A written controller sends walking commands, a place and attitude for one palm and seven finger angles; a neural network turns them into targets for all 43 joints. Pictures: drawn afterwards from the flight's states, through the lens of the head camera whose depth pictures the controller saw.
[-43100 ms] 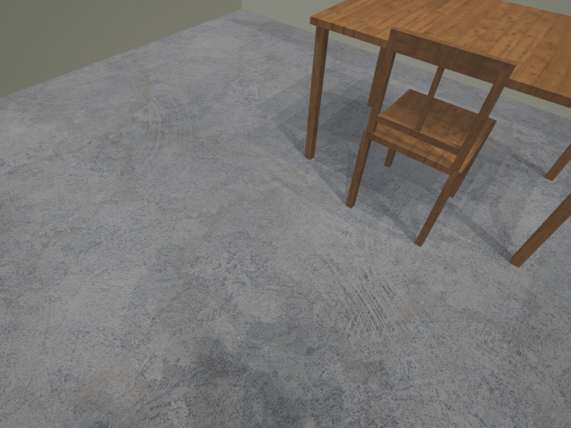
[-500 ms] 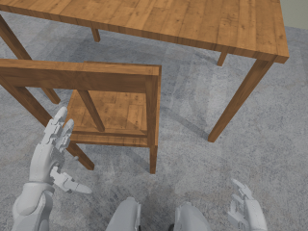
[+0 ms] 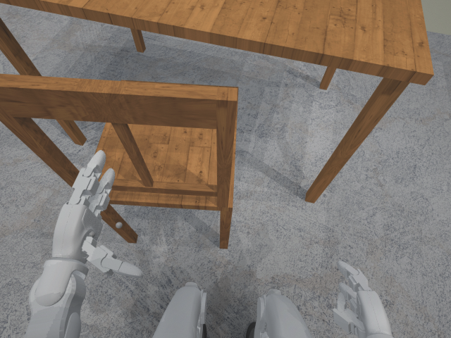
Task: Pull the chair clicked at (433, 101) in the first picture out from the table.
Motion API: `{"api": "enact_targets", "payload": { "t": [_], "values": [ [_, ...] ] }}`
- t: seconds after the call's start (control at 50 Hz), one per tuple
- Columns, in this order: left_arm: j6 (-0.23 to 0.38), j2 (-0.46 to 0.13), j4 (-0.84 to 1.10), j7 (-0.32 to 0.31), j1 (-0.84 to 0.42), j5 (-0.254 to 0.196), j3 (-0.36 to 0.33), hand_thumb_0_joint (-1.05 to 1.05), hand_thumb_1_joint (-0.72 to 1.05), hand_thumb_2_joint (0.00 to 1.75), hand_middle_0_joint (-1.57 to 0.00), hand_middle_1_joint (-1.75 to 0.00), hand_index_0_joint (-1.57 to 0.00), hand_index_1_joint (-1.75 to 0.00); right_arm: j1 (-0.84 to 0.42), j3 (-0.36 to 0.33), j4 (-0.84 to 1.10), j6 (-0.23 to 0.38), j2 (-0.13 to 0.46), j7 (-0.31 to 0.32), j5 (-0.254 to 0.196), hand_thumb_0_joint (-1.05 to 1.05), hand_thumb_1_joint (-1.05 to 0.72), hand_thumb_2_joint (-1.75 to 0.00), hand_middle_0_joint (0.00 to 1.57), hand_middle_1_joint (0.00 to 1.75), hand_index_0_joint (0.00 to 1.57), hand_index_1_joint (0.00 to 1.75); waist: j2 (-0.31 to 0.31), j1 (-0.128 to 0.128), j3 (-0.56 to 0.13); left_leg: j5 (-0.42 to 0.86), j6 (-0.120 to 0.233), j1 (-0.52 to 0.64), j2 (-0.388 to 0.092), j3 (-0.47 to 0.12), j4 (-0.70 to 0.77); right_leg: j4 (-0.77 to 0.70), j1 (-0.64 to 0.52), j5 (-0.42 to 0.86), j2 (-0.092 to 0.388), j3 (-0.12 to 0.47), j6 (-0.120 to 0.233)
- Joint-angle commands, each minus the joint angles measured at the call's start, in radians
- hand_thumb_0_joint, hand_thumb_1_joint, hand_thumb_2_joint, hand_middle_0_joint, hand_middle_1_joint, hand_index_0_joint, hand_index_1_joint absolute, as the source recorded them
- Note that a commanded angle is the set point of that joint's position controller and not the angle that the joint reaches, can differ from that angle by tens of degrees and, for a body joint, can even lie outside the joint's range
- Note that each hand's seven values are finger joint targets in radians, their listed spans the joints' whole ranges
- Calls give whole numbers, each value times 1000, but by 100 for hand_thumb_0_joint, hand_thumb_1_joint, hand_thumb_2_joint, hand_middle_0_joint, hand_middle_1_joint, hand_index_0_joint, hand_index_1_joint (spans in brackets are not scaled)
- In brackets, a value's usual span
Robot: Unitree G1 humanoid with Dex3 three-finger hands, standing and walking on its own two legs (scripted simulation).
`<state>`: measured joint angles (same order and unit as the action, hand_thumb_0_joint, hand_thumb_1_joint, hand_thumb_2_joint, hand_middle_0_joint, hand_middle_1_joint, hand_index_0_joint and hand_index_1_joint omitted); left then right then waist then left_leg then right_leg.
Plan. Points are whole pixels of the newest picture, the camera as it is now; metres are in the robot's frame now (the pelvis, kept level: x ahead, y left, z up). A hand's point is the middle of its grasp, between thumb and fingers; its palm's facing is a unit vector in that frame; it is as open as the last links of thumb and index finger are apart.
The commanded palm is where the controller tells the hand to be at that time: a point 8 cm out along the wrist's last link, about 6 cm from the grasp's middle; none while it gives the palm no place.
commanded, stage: aim the fingers beside a spindle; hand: left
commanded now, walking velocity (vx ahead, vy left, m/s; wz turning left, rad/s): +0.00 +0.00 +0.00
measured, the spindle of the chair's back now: (136, 157) +0.43 +0.21 +0.00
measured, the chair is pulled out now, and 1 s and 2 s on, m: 0.16 0.16 0.16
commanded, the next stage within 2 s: push the fingers through the gap in 0.84 s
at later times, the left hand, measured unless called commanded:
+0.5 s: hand (123, 229) +0.28 +0.19 +0.03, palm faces +0.00 -1.00 -0.04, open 16.9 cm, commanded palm +0.26 +0.24 +0.03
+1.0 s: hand (124, 227) +0.28 +0.19 +0.03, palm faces +0.01 -1.00 -0.05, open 16.9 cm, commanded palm +0.26 +0.24 +0.03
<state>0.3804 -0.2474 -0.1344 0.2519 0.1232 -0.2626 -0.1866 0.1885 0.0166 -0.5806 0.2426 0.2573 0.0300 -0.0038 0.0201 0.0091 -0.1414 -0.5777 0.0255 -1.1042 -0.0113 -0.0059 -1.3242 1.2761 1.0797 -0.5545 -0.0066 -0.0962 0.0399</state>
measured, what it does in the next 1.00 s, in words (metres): stands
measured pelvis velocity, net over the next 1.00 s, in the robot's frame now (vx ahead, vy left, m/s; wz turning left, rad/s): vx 0.00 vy -0.01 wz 0.00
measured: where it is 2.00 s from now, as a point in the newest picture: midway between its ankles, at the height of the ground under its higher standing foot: outside the picture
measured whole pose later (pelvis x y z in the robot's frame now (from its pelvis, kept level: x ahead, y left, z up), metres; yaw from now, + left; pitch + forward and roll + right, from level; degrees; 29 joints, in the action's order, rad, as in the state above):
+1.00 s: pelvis +0.00 -0.01 -0.01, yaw +0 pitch +21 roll -2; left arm 0.40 -0.25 -0.15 0.25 0.12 -0.26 -0.19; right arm 0.18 0.01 -0.59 0.23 0.26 0.03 -0.01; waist 0.02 0.01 -0.15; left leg -0.59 0.02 -1.14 -0.01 -0.01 -1.35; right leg 1.31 1.12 -0.57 -0.01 -0.10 0.05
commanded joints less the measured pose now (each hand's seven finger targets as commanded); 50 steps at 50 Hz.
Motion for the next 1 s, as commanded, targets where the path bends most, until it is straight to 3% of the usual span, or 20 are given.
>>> {"api": "enact_targets", "payload": {
  "t": [0.0, 0.06, 0.12, 0.18, 0.24, 0.28, 0.32, 0.38, 0.42, 0.52, 0.6, 0.66, 0.7, 0.76, 0.8, 0.82, 0.9, 0.92, 0.94, 0.98],
  "values": [
    [82, -149, 194, -7, -138, -8, -83, 0, -50, 30, -6, -8, -6, -8, -6, -63, 121, 44, 142, 14, 0, 0, -90, -90, 20, 30, 20, 30, 23, -8, -345, 255, -15, 192, 24, -52, 178, -162, -202, 205, -21, 81, -10],
    [84, -139, 203, -4, -130, -9, -75, 0, -50, 30, -6, -8, -6, -8, -8, -63, 122, 42, 142, 11, -1, 0, -90, -90, 20, 30, 20, 30, 46, -1, -361, 266, -20, 213, 23, -57, 184, -151, -195, 211, -21, 71, -6],
    [74, -116, 189, -4, -94, -12, -57, 0, -50, 30, -6, -8, -6, -8, -2, -64, 124, 38, 139, 6, 0, 0, -90, -90, 20, 30, 20, 30, 18, -6, -372, 298, -18, 210, 24, -55, 173, -147, -207, 252, -22, 71, -9],
    [73, -150, 166, -6, -78, -11, -96, 0, -50, 30, -6, -8, -6, -8, -3, -67, 121, 32, 142, 7, 1, 0, -90, -90, 20, 30, 20, 30, 1, 1, -366, 304, -17, 180, 24, -52, 161, -136, -212, 262, -23, 74, -8],
    [83, -128, 201, 1, -95, -17, -71, 0, -50, 30, -6, -8, -6, -8, -15, -62, 133, 30, 136, 3, -3, 0, -90, -90, 20, 30, 20, 30, 24, 1, -352, 268, -17, 179, 27, -50, 170, -144, -206, 225, -20, 77, -8],
    [88, -162, 204, -2, -99, -20, -105, 0, -50, 30, -6, -8, -6, -8, -10, -64, 124, 31, 140, 7, -2, 0, -90, -90, 20, 30, 20, 30, 15, 0, -356, 268, -15, 170, 27, -51, 161, -146, -209, 221, -24, 83, -7],
    [95, -127, 230, 3, -106, -16, -62, 0, -50, 30, -6, -8, -6, -8, -13, -62, 129, 34, 135, 6, -3, 0, -90, -90, 20, 30, 20, 30, 39, -5, -359, 261, -16, 189, 25, -50, 165, -147, -198, 213, -21, 81, -8],
    [91, -123, 235, -2, -102, -13, -50, 0, -50, 30, -6, -8, -6, -8, -12, -64, 126, 39, 140, 10, -5, 0, -90, -90, 20, 30, 20, 30, 37, -13, -353, 249, -15, 197, 23, -60, 168, -145, -170, 191, -24, 72, -8],
    [82, -82, 213, -8, -144, 1, 5, 0, -50, 30, -6, -8, -6, -8, -15, -61, 119, 40, 140, 12, -6, 0, -90, -90, 20, 30, 20, 30, 32, -31, -309, 196, -16, 192, 21, -71, 174, -151, -123, 139, -22, 65, -10],
    [71, -137, 190, -39, -198, 19, -50, 0, -50, 30, -6, -8, -6, -8, -16, -59, 118, 38, 141, 18, -1, 0, -90, -90, 20, 30, 20, 30, 20, -12, -342, 183, -14, 167, 26, -61, 172, -156, -156, 125, -17, 78, -8],
    [70, -168, 193, -42, -137, 11, -104, 0, -50, 30, -6, -8, -6, -8, -14, -62, 129, 27, 136, 13, 0, 0, -90, -90, 20, 30, 20, 30, 17, 15, -407, 260, -13, 185, 28, -48, 170, -150, -224, 211, -19, 85, -8],
    [70, -136, 202, -26, -129, 2, -71, 0, -50, 30, -6, -8, -6, -8, -13, -61, 129, 21, 133, 7, -3, 0, -90, -90, 20, 30, 20, 30, 36, 4, -392, 272, -15, 196, 27, -45, 172, -152, -227, 234, -20, 83, -10],
    [61, -136, 167, -17, -73, -3, -79, 0, -50, 30, -6, -8, -6, -8, -6, -62, 131, 18, 135, 6, -6, 0, -90, -90, 20, 30, 20, 30, 0, 2, -370, 278, -13, 175, 26, -43, 171, -155, -238, 247, -21, 83, -11],
    [63, -129, 149, -1, -106, -10, -70, 0, -50, 30, -6, -8, -6, -8, -9, -63, 123, 20, 137, 8, -10, 0, -90, -90, 20, 30, 20, 30, -23, -16, -321, 229, -11, 138, 26, -43, 160, -170, -217, 202, -19, 95, -15],
    [74, -133, 176, 4, -115, -14, -69, 0, -50, 30, -6, -8, -6, -8, -14, -61, 127, 27, 135, 10, -8, 0, -90, -90, 20, 30, 20, 30, 12, -8, -337, 243, -10, 144, 29, -39, 154, -164, -222, 213, -16, 102, -11],
    [78, -144, 166, 3, -111, -17, -85, 0, -50, 30, -6, -8, -6, -8, -10, -62, 123, 29, 136, 12, -7, 0, -90, -90, 20, 30, 20, 30, -6, -9, -332, 243, -10, 141, 27, -39, 152, -167, -224, 212, -16, 103, -12],
    [101, -157, 198, -1, -110, -15, -94, 0, -50, 30, -6, -8, -6, -8, -8, -66, 118, 38, 137, 13, -4, 0, -90, -90, 20, 30, 20, 30, 19, -4, -359, 271, -11, 167, 26, -43, 150, -151, -212, 235, -18, 95, -11],
    [105, -137, 217, 1, -116, -17, -72, 0, -50, 30, -6, -8, -6, -8, -12, -64, 120, 40, 135, 12, -4, 0, -90, -90, 20, 30, 20, 30, 37, -7, -363, 275, -12, 176, 28, -43, 152, -150, -213, 238, -17, 95, -10],
    [102, -129, 200, 2, -122, -13, -60, 0, -50, 30, -6, -8, -6, -8, -9, -64, 116, 41, 135, 12, -5, 0, -90, -90, 20, 30, 20, 30, 23, -18, -350, 265, -10, 172, 27, -44, 149, -154, -204, 230, -17, 93, -12],
    [100, -168, 185, 0, -164, -12, -98, 0, -50, 30, -6, -8, -6, -8, -7, -65, 104, 42, 142, 17, -4, 0, -90, -90, 20, 30, 20, 30, 6, -19, -358, 255, -7, 149, 26, -41, 136, -154, -204, 218, -19, 104, -12]
  ]
}}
